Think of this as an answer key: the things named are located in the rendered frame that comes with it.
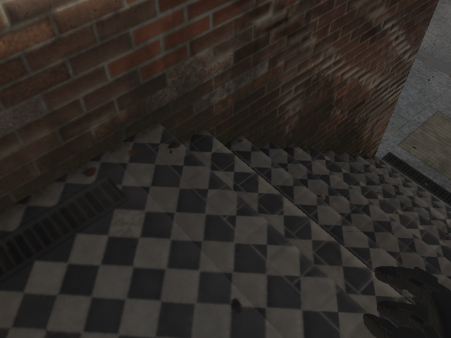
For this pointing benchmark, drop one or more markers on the stairs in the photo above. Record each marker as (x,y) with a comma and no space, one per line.
(347,214)

